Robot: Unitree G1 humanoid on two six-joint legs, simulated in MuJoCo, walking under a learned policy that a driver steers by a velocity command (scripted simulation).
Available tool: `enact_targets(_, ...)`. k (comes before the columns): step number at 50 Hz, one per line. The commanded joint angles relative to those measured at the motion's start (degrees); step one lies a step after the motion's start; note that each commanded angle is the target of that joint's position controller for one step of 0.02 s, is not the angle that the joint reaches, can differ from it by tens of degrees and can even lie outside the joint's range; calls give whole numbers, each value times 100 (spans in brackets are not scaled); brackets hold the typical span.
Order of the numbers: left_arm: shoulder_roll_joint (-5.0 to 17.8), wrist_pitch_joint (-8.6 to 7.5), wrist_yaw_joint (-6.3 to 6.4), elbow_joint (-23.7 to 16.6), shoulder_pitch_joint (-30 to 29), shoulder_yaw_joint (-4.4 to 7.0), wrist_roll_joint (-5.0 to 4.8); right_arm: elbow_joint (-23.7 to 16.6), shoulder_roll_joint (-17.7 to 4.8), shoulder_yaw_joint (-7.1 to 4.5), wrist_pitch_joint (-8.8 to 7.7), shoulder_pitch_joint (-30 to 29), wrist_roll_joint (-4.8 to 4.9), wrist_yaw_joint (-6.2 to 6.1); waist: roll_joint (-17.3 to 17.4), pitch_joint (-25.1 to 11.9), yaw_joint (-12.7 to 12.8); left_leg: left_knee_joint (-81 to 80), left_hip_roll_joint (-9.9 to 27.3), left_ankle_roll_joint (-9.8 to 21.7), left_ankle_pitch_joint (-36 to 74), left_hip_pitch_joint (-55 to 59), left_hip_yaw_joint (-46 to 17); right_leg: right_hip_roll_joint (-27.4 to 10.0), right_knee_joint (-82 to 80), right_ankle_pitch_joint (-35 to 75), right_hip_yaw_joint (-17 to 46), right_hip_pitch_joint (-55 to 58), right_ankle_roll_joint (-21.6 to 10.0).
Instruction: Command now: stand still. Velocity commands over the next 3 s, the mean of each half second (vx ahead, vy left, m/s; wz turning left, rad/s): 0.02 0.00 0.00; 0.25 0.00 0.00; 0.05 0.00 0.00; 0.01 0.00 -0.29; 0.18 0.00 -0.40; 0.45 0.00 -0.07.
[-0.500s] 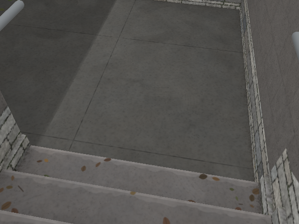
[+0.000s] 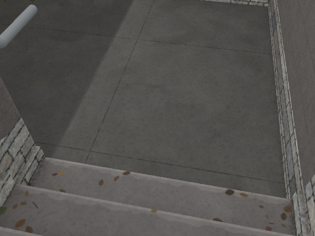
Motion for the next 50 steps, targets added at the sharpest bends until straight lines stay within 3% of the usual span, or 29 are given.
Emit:
enact_targets(1,437,64,40,69,585,51,4,38,-538,-110,77,422,-34,-38,-75,3,1,-340,424,266,2214,421,-490,-602,-397,2170,544,-278,-153)
enact_targets(12,215,99,42,303,590,24,94,297,-299,-49,119,342,-56,-4,-65,192,-63,-813,447,273,1476,470,-587,-625,-923,1214,632,-295,-130)
enact_targets(13,550,-71,-354,246,573,203,179,440,-862,-288,-126,768,-217,481,63,877,-194,-1381,10,392,9,9,-183,70,-768,-136,-29,-701,-73)
enact_targets(14,583,-205,-551,321,646,252,236,449,-908,-324,-309,521,-223,737,31,714,-37,-1462,41,316,-577,-53,-257,39,-879,-138,-10,-520,12)
enact_targets(16,280,-351,-615,370,706,238,231,465,-515,-314,-445,486,-174,841,-37,539,-55,-1449,33,290,-642,0,-212,-9,-913,-81,-2,-374,-16)
enact_targets(21,234,-436,-591,363,637,249,124,516,-367,-321,-466,552,-136,770,-15,191,-77,-1054,-78,279,580,244,-70,-62,-800,586,59,-346,-101)
enact_targets(23,538,-440,-516,344,777,377,222,540,-751,-482,-466,811,-218,687,79,290,-148,-1196,9,559,-1098,184,-248,12,-642,-752,0,-523,-244)
enact_targets(24,189,-163,-204,228,735,225,321,344,-391,-307,-123,539,-274,264,279,-5,-46,-736,255,615,-1192,338,-612,-223,-384,-759,246,-575,-337)
enact_targets(25,223,-54,-87,214,736,229,247,312,-327,-284,-3,646,-169,130,159,96,-119,-750,287,691,-1681,122,-725,-219,-413,-1218,351,-729,-408)
enact_targets(26,308,-16,-36,138,687,253,188,291,-442,-290,40,756,-121,76,102,423,-122,-790,290,740,-2142,-153,-802,-220,-444,-1653,430,-948,-457)
enact_targets(29,330,-86,-1,136,1042,249,164,183,-498,-290,-25,768,-101,37,-187,798,9,-364,174,767,-2039,-812,-797,-409,-648,-1835,915,-855,-620)
enact_targets(30,472,-474,-192,257,1438,375,392,334,-682,-441,-439,1223,-414,320,-340,1321,13,-397,82,1116,-2425,-1279,-701,-544,-683,-2346,1099,-756,-1119)
enact_targets(31,409,-659,-222,295,1555,391,440,284,-539,-443,-645,981,-489,385,-376,1204,158,51,-59,1131,-2103,-1424,-566,-699,-735,-2210,1428,-476,-1373)
enact_targets(33,409,-738,-155,408,1862,424,427,86,83,-309,-820,646,-399,387,-900,732,342,1350,-323,1018,-1087,-1841,-128,-1451,-1030,-1481,2494,314,-2052)
enact_targets(34,392,-722,-124,422,1941,411,363,-51,88,-314,-856,357,-383,345,-844,730,415,1727,-313,934,-1106,-2182,-175,-1745,-1104,-940,2880,531,-2194)
enact_targets(35,291,-701,-74,464,2039,387,347,-202,49,-324,-860,88,-411,309,-803,598,509,2073,-296,869,-1275,-2470,-280,-1830,-991,-439,3027,837,-2182)
enact_targets(38,183,-731,3,794,2396,374,422,-523,142,-316,-890,-441,-423,330,-670,654,610,2368,-231,744,-1364,-2842,-313,-1704,-455,1010,2480,1157,-1763)
enact_targets(39,151,-757,4,808,2170,371,410,-583,83,-352,-900,-410,-347,380,-512,741,424,1996,-242,710,-1150,-2454,-146,-1505,-112,1428,2095,731,-1518)
enact_targets(40,119,-719,-40,769,1741,362,469,-361,11,-397,-871,333,-373,393,-317,530,-51,1601,-257,739,-287,-1499,-97,-1193,599,1777,1589,138,-1213)
enact_targets(41,424,-677,-165,432,845,421,507,193,-37,-448,-869,2065,-436,426,312,269,-972,1048,-606,814,1160,1114,459,-415,1951,2091,517,-1986,-932)
enact_targets(42,596,-726,-353,-142,-184,490,598,687,-433,-560,-836,4034,-564,393,934,-132,-2066,358,-239,1010,2049,2725,-530,533,3908,1855,77,-3599,-698)
enact_targets(43,-242,-820,-493,-439,-235,376,396,720,-1118,-488,-881,4657,-680,470,1540,-724,-1808,-684,1307,2190,3547,3238,-3866,1278,5543,-1950,1024,-4447,-525)
enact_targets(44,-246,-920,-412,-702,-592,399,46,716,-1057,-413,-970,4292,-810,525,459,364,-1606,-914,1937,2615,3659,2450,-4368,1064,5171,-1505,1921,-5221,-620)
enact_targets(45,-29,-916,-289,-690,-583,412,106,527,-834,-330,-972,3136,-573,553,308,639,-993,-766,2099,2522,3330,1837,-3992,568,5111,-930,1798,-5346,-578)
enact_targets(46,68,-850,-175,-474,-84,460,306,379,-312,-174,-895,2280,-369,529,-109,399,-443,-242,1730,2206,3372,1094,-3181,148,4991,-415,1419,-4859,-474)
enact_targets(47,-333,-715,-143,-272,685,331,513,232,380,51,-829,1663,-365,448,-203,132,53,147,1326,1675,3585,463,-2327,-174,4498,482,1434,-4289,-431)
enact_targets(48,-543,-679,-206,-28,1106,226,743,-206,660,207,-822,1081,-318,329,-72,82,305,155,690,1186,3222,-688,-1402,-274,3540,1832,1067,-3264,-302)
enact_targets(49,-432,-682,-254,96,1188,247,775,-427,804,324,-842,782,-303,157,173,254,306,236,206,819,1936,-1672,-768,-307,2554,3250,846,-2512,-197)
enact_targets(50,-367,-749,-316,159,1166,264,655,-466,561,325,-838,899,-392,80,52,231,231,383,-207,648,1042,-2742,-168,-110,1885,4672,404,-1330,-141)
